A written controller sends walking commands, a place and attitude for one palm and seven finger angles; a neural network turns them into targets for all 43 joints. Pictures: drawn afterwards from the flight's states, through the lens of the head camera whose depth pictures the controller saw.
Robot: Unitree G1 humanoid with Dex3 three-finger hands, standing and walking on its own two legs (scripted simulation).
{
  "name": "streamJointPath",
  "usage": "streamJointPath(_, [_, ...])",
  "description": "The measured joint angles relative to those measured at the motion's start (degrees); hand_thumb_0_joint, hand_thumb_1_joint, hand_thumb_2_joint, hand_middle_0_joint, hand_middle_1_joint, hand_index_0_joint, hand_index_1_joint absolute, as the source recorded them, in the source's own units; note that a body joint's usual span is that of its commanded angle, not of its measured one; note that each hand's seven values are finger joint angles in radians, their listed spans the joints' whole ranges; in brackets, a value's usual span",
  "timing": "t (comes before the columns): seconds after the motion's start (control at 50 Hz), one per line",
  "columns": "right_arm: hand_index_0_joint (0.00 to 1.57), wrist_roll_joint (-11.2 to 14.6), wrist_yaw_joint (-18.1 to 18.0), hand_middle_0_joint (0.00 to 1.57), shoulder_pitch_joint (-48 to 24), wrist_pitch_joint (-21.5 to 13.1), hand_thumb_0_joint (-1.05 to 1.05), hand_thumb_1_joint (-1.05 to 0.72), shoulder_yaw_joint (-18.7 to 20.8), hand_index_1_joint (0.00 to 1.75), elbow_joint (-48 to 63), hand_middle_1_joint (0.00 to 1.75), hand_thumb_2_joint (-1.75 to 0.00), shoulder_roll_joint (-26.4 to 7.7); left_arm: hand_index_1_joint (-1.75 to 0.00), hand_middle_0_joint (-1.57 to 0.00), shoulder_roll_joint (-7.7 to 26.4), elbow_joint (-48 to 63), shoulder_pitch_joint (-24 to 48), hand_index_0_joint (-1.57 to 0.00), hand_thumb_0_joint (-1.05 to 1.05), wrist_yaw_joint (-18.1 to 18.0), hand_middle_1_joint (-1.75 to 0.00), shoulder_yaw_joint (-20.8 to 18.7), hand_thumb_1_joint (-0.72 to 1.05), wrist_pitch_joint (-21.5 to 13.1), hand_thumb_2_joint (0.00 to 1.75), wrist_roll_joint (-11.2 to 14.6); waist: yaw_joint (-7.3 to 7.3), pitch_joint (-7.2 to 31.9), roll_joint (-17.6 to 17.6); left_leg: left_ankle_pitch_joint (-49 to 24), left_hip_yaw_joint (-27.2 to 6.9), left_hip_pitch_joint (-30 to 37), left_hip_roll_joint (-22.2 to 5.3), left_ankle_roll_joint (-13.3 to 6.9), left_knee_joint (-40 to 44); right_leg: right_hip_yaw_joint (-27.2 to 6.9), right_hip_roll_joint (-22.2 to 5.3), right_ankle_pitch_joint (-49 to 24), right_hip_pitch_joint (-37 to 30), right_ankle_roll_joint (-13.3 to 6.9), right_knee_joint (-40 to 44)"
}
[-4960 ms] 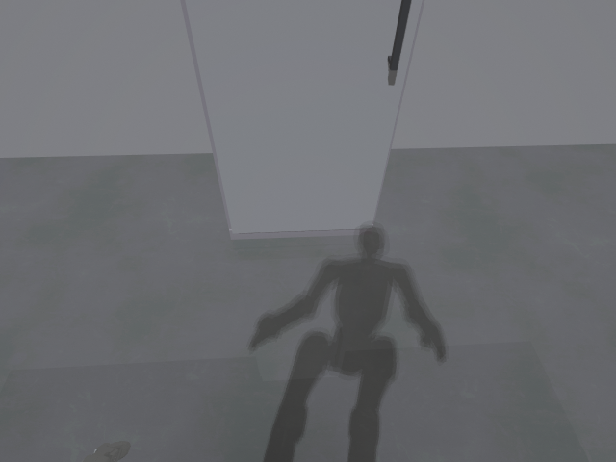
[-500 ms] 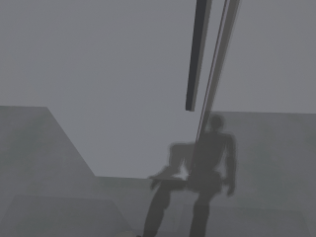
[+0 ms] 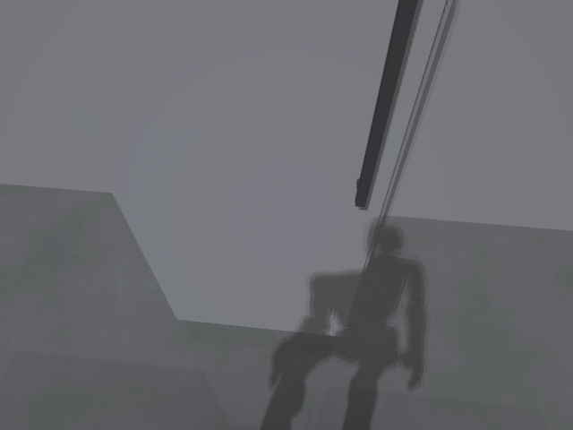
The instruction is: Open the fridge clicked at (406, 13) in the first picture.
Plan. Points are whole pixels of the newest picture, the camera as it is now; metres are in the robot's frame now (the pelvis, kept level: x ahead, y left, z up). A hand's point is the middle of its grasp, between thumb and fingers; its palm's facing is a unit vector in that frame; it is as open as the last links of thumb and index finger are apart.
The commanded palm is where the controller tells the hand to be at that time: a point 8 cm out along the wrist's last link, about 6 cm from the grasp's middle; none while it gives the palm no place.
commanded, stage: come to a stop and stand still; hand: right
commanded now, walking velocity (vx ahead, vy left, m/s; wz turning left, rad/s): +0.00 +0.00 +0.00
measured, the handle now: (384, 87) +0.51 -0.08 +0.24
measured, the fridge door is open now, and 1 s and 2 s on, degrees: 0 0 0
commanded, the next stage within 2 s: look again from close up in 0.86 s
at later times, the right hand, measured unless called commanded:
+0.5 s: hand out of the picture +0.00 -0.21 -0.16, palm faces +0.02 +0.96 -0.28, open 7.4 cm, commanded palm none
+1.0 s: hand out of the picture -0.04 -0.24 -0.16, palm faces +0.00 +0.96 -0.29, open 7.4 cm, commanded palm none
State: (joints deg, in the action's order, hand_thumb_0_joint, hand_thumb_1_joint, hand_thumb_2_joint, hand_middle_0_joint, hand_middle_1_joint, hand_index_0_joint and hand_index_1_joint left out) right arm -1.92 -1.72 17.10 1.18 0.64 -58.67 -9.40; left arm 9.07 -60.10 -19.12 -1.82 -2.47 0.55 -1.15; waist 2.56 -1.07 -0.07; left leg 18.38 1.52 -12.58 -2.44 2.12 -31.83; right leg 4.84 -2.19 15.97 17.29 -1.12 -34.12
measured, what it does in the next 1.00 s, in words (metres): stands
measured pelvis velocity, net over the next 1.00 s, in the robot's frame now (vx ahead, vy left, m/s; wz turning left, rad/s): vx -0.04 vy -0.02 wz -0.03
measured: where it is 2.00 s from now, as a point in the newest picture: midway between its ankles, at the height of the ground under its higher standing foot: outside the picture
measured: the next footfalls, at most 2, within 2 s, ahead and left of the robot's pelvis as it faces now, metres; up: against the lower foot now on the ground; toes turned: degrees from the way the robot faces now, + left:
none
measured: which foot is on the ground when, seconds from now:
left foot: down 0.00-1.00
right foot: down 0.00-1.00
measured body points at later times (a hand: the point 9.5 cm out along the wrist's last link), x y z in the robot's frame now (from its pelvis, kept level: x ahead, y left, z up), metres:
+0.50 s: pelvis -0.04 +0.00 +0.01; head -0.06 +0.00 +0.46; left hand +0.02 +0.27 -0.13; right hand -0.01 -0.26 -0.14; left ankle -0.01 +0.14 -0.73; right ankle +0.02 -0.11 -0.73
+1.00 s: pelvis -0.04 -0.02 +0.01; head -0.05 -0.03 +0.46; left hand +0.01 +0.25 -0.13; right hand -0.04 -0.29 -0.14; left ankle -0.01 +0.14 -0.73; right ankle +0.02 -0.11 -0.73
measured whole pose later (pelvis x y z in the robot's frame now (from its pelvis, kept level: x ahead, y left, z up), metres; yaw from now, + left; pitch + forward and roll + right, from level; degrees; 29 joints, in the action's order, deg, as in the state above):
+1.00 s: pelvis -0.04 -0.02 +0.01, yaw -2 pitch -3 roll +1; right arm -2.0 -1.1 16.8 0.0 0.2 -60.8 -15.9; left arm 15.3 -61.8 -11.6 0.5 -1.6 0.4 -0.5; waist 0.0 -1.6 0.1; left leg 10.9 2.3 -10.1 -4.5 3.2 -23.7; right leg 4.4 0.5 7.5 14.6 -2.8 -24.3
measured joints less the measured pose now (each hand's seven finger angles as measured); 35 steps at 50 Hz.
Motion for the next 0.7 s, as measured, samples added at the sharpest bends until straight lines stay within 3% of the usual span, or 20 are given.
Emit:
streamJointPath(0.24, [0.20,0.44,-0.16,0.21,-1.13,-1.33,0.00,-0.92,-0.13,0.30,4.35,0.30,-0.90,-2.12,-0.30,-0.20,2.30,2.54,2.46,-0.20,0.00,0.90,-0.30,0.42,0.91,-0.15,0.90,0.08,-0.80,1.57,-0.01,-1.08,1.13,1.17,0.88,-1.31,-0.13,-1.24,-0.72,-2.04,-1.31,1.07,0.93])
streamJointPath(0.7, [0.20,0.09,0.64,0.20,1.21,-0.86,0.00,-0.90,-0.13,0.30,-0.46,0.30,-0.90,-6.88,-0.30,-0.20,6.57,-0.16,5.49,-0.20,0.00,2.12,-0.30,1.01,0.91,-0.10,0.90,0.42,-2.47,0.01,0.08,-6.68,1.13,1.90,-0.88,0.23,6.53,-0.94,1.45,-7.46,-1.75,-0.90,7.43])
